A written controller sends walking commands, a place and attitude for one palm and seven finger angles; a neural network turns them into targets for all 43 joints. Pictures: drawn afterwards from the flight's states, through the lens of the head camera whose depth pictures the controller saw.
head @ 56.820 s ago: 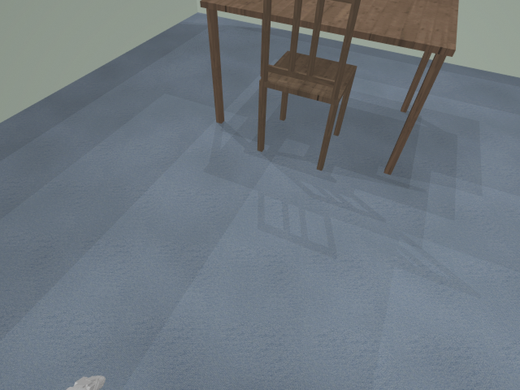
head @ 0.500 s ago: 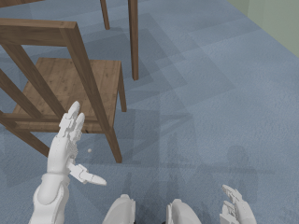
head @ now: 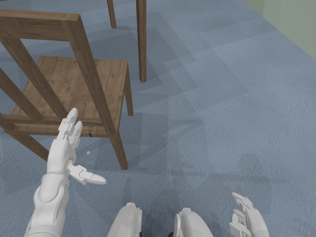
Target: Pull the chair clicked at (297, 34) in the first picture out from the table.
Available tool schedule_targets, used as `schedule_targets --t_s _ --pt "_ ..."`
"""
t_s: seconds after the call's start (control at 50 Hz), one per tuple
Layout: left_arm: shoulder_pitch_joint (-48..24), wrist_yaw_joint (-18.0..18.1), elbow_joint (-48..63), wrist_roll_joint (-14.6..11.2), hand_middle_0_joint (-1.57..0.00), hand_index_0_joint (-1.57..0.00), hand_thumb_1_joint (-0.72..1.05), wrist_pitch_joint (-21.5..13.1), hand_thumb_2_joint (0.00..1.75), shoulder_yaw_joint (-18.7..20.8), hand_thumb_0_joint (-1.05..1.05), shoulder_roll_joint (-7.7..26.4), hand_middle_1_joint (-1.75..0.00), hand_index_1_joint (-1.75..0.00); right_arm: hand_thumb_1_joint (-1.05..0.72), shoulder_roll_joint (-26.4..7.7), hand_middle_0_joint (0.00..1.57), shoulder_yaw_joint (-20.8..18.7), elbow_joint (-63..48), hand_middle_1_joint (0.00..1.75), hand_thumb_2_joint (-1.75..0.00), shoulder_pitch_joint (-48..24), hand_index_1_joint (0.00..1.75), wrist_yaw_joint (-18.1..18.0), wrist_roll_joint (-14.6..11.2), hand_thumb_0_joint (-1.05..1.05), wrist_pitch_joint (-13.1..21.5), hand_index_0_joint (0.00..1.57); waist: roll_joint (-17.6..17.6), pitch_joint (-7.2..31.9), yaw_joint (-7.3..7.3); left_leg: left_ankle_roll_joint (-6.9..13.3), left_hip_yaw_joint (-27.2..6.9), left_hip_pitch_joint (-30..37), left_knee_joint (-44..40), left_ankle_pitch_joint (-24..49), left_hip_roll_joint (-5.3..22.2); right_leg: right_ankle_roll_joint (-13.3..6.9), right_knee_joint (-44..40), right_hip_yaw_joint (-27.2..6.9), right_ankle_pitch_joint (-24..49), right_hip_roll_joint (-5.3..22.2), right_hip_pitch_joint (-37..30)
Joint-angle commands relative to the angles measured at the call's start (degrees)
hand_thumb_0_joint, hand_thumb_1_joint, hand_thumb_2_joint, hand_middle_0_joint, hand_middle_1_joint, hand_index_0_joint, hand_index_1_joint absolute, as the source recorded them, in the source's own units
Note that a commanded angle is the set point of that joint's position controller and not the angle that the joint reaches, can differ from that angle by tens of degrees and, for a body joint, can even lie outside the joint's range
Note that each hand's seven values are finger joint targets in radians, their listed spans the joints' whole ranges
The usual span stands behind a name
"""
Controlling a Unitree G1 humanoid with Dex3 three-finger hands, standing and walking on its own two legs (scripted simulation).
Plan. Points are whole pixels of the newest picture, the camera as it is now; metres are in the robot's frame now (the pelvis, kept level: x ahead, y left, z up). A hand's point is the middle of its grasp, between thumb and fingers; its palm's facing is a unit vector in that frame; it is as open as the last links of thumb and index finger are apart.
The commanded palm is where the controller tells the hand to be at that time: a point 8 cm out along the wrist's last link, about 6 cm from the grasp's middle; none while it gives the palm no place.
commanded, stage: aim the fingers beside a spindle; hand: left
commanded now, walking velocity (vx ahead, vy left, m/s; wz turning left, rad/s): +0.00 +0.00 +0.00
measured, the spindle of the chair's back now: (7, 86) +0.47 +0.42 +0.05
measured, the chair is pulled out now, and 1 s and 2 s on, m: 0.37 0.37 0.37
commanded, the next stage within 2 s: push the fingers through the gap in 0.48 s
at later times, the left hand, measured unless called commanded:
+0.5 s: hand (86, 149) +0.30 +0.18 +0.05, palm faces -0.01 -1.00 -0.06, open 16.9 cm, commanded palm +0.29 +0.23 +0.03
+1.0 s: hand (91, 138) +0.35 +0.19 +0.01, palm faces +0.00 -1.00 -0.01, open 16.9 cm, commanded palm +0.34 +0.24 +0.03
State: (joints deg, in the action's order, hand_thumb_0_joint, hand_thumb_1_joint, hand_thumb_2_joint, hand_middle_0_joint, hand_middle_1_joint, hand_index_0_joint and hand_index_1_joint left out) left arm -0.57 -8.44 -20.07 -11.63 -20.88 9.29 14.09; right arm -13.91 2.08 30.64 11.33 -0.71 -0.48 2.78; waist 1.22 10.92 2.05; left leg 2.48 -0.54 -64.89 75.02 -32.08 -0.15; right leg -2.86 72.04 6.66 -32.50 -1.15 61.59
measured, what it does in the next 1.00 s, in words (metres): stands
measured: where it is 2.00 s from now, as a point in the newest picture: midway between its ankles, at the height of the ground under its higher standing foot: outside the picture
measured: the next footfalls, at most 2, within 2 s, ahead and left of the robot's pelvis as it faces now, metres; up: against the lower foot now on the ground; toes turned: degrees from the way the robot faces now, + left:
none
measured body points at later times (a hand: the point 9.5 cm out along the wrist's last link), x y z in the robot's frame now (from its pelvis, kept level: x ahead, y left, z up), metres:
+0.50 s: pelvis +0.00 +0.00 +0.01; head +0.09 +0.02 +0.45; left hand +0.30 +0.23 +0.06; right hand +0.17 -0.24 -0.09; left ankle +0.03 +0.09 -0.62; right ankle +0.02 -0.10 -0.62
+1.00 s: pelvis +0.00 +0.01 +0.00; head +0.11 +0.03 +0.43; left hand +0.34 +0.24 +0.01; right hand +0.15 -0.24 -0.10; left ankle +0.03 +0.09 -0.62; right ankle +0.02 -0.10 -0.62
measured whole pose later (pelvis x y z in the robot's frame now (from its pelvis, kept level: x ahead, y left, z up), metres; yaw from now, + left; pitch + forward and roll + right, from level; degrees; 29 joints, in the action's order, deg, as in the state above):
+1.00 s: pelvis +0.00 +0.01 +0.00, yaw -1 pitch +23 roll -4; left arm -7.4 -9.6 -22.2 -12.0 -19.5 10.5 15.2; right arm -13.8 1.9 32.4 12.0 -1.4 -0.4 3.0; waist 1.5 10.3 3.1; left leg 3.1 0.1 -66.2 75.3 -32.3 0.2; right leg -2.1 71.8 5.9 -32.0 -1.6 63.0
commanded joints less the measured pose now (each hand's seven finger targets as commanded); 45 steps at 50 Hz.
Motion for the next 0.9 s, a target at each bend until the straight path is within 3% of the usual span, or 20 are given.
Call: schedule_targets --t_s 0.0,0.06,0.12,0.16,0.2,0.24,0.3,0.32,0.36,0.4,0.44,0.48,0.54,0.62,0.64,0.68,0.74,0.78,0.82,0.88 --pt "-8.4 -2.1 32.0 -1.9 -0.06 -0.06 -0.5 -8.5 0.3 -1.2 0.0 7.2 -0.08 -0.08 -0.9 -8.1 0.2 -4.3 -8.9 0.3 -0.9 0.0 0.3 -1.0 0.3 0.0 4.6 0.2 10.3 30.4 -1.51 -1.7 -4.3 28.7 -11.5 24.8 0.3 0.2 -10.0 -5.0 19.1 -0.1 -12.6" --pt "-4.1 1.3 30.3 -1.2 -0.06 -0.06 -0.5 -8.6 0.3 2.3 0.0 10.1 -0.08 -0.08 -0.9 -8.0 0.2 -4.0 -7.0 0.3 -0.9 0.9 0.3 -1.2 0.8 0.0 4.8 0.2 4.8 25.3 -0.41 -1.4 -4.7 24.8 -11.2 26.1 0.6 0.6 -10.0 -4.6 20.4 -0.5 -12.1" --pt "-1.5 3.0 13.4 0.4 -0.06 -0.06 -0.5 -5.5 0.3 2.7 0.0 6.3 -0.08 -0.08 -0.9 -7.6 0.2 -3.5 -5.0 0.3 -0.9 0.1 0.3 -0.6 0.6 0.0 3.4 0.2 -1.4 10.5 1.13 -1.2 -4.0 12.4 -11.0 14.6 0.3 1.0 -10.7 -3.9 13.4 -0.8 -8.4" --pt "0.1 2.3 4.1 0.4 -0.06 -0.06 -0.5 -3.4 0.3 3.4 0.0 5.1 -0.08 -0.08 -0.9 -8.0 0.2 -3.5 -5.2 0.3 -0.9 -0.4 0.3 -0.2 0.3 0.0 2.4 0.2 -5.2 6.1 0.77 -0.9 -3.1 6.8 -10.6 8.4 -0.3 1.1 -12.3 -4.7 7.8 -0.7 -8.0" --pt "-2.7 0.3 3.7 -0.3 -0.06 -0.06 -0.5 -2.6 0.3 3.4 0.0 5.3 -0.08 -0.08 -0.9 -8.6 0.2 -3.6 -6.7 0.3 -0.9 -1.0 0.3 -0.2 -0.2 0.0 2.0 0.2 -4.8 9.2 0.34 -0.7 -2.1 6.2 -10.1 6.7 -0.8 1.3 -12.8 -5.9 6.0 -0.2 -9.8" --pt "-5.9 -1.8 9.8 -1.2 -0.06 -0.06 -0.5 -3.8 0.3 4.3 0.0 7.4 -0.08 -0.08 -0.9 -8.5 0.2 -4.0 -7.6 0.3 -0.9 -0.5 0.3 -0.6 -0.2 0.0 2.5 0.2 -0.7 16.7 -0.51 -0.5 -1.7 8.9 -9.5 9.9 -0.7 1.1 -11.9 -7.0 10.0 -0.1 -13.2" --pt "-9.3 -3.3 27.8 -2.5 -0.06 -0.06 -0.5 -8.3 0.3 2.9 0.0 9.7 -0.08 -0.08 -0.9 -7.9 0.2 -4.1 -8.8 0.3 -0.9 -0.6 0.3 -1.0 0.2 0.0 4.1 0.2 8.5 29.0 -1.71 -0.7 -2.2 20.7 -10.0 20.6 -0.3 0.6 -10.2 -6.9 19.8 -0.1 -16.8" --pt "-7.5 -3.0 31.2 -2.9 -0.06 -0.06 -0.5 -9.3 0.3 2.9 0.0 10.3 -0.08 -0.08 -0.9 -7.8 0.2 -4.0 -8.5 0.3 -0.9 -0.1 0.3 -1.1 0.3 0.0 4.6 0.2 9.7 30.0 -1.96 -1.0 -2.8 24.4 -10.7 23.7 0.0 0.4 -10.4 -6.4 21.0 -0.3 -16.6" --pt "-5.6 -1.8 32.1 -2.9 -0.06 -0.06 -0.5 -9.8 0.3 2.9 0.0 10.9 -0.08 -0.08 -0.9 -8.0 0.2 -4.0 -7.3 0.3 -0.9 0.6 0.3 -1.4 0.5 0.0 5.2 0.2 7.9 27.3 -0.47 -1.1 -3.8 25.6 -10.9 26.4 0.5 0.5 -10.3 -5.3 21.5 -0.7 -13.7" --pt "-5.6 -0.7 23.8 -1.8 -0.06 -0.06 -0.5 -8.4 0.3 1.2 0.0 7.9 -0.08 -0.08 -0.9 -7.9 0.2 -3.6 -5.2 0.3 -0.9 0.3 0.3 -1.4 0.5 0.0 5.1 0.2 4.1 18.2 1.67 -1.1 -4.4 20.1 -10.8 21.1 0.7 0.9 -10.7 -4.5 17.4 -0.8 -9.7" --pt "-3.0 -0.1 12.0 -0.9 -0.06 -0.06 -0.5 -5.6 0.3 1.4 0.0 5.6 -0.08 -0.08 -0.9 -8.3 0.2 -3.6 -4.2 0.3 -0.9 0.4 0.3 -1.1 0.4 0.0 4.4 0.2 -0.3 9.7 2.33 -1.0 -4.4 12.6 -10.8 12.8 0.6 1.1 -11.3 -3.8 11.2 -0.9 -6.4" --pt "-2.6 -0.8 2.9 -0.5 -0.06 -0.06 -0.5 -3.1 0.3 1.8 0.0 4.4 -0.08 -0.08 -0.9 -8.8 0.2 -3.5 -4.4 0.3 -0.9 0.3 0.3 -0.8 0.0 0.0 3.5 0.2 -4.4 6.6 2.08 -0.8 -3.8 7.5 -10.3 7.9 0.0 1.3 -11.8 -4.1 7.2 -0.7 -5.9" --pt "-5.9 -2.5 5.3 -1.2 -0.06 -0.06 -0.5 -2.0 0.3 2.8 0.0 5.6 -0.08 -0.08 -0.9 -9.2 0.2 -3.9 -6.6 0.3 -0.9 -0.2 0.3 -0.8 -0.4 0.0 3.1 0.2 -1.8 13.9 0.2 -0.6 -2.8 9.2 -10.1 9.2 -0.5 1.0 -11.3 -5.1 8.8 -0.3 -9.6" --pt "-14.7 -1.6 25.9 -1.5 -0.06 -0.06 -0.5 -7.5 0.3 3.8 0.0 10.7 -0.08 -0.08 -0.9 -8.4 0.2 -4.2 -7.9 0.3 -0.9 0.0 0.3 -1.2 0.5 0.0 4.3 0.2 8.8 28.7 -1.29 -1.4 -3.7 23.4 -10.0 21.5 0.2 0.4 -9.0 -5.5 17.5 -0.3 -11.4" --pt "-14.6 -0.7 28.0 -1.4 -0.06 -0.06 -0.5 -8.8 0.3 3.9 0.0 11.2 -0.08 -0.08 -0.9 -8.2 0.2 -4.1 -7.3 0.3 -0.9 0.2 0.3 -1.2 0.8 0.0 4.7 0.2 10.3 29.0 -1.25 -1.6 -3.8 25.3 -9.9 23.5 0.3 0.3 -8.9 -5.4 18.2 -0.4 -10.6" --pt "-12.9 0.9 26.0 -1.0 -0.06 -0.06 -0.5 -10.0 0.3 4.2 0.0 10.9 -0.08 -0.08 -0.9 -8.1 0.2 -3.9 -5.7 0.3 -0.9 0.5 0.3 -1.3 1.2 0.0 4.9 0.2 7.9 26.8 -0.42 -1.8 -4.6 24.4 -9.4 25.5 0.6 0.4 -8.1 -4.8 19.0 -0.7 -8.5" --pt "-11.5 1.4 11.1 0.0 -0.06 -0.06 -0.5 -7.7 0.3 3.1 0.0 7.6 -0.08 -0.08 -0.9 -8.3 0.2 -3.6 -3.4 0.3 -0.9 0.5 0.3 -0.8 1.0 0.0 4.0 0.2 1.9 15.3 2.01 -1.4 -4.7 14.5 -9.1 16.3 0.7 0.9 -8.7 -3.9 13.0 -0.8 -4.9" --pt "-13.1 0.4 2.9 0.4 -0.06 -0.06 -0.5 -4.9 0.3 2.4 0.0 6.4 -0.08 -0.08 -0.9 -8.9 0.2 -3.5 -3.3 0.3 -0.9 0.7 0.3 -0.7 0.6 0.0 3.2 0.2 -0.6 12.0 2.67 -1.1 -4.0 9.6 -9.1 10.7 0.3 1.1 -9.6 -4.2 9.5 -0.8 -4.5" --pt "-15.1 -1.3 0.9 -0.2 -0.06 -0.06 -0.5 -2.4 0.3 2.3 0.0 6.3 -0.08 -0.08 -0.9 -9.6 0.2 -3.6 -4.3 0.3 -0.9 0.8 0.3 -0.8 0.0 0.0 2.5 0.2 -1.3 13.9 2.13 -0.9 -3.7 9.7 -9.8 9.0 0.0 1.1 -10.5 -4.7 8.5 -0.6 -6.2" --pt "-18.7 -2.7 9.1 -1.1 -0.06 -0.06 -0.5 -2.3 0.3 2.6 0.0 7.9 -0.08 -0.08 -0.9 -9.6 0.2 -4.0 -6.0 0.3 -0.9 1.3 0.3 -1.1 -0.2 0.0 2.6 0.2 4.2 23.7 0.44 -1.2 -3.8 17.4 -10.5 16.3 0.1 0.7 -9.8 -4.9 14.5 -0.4 -9.4"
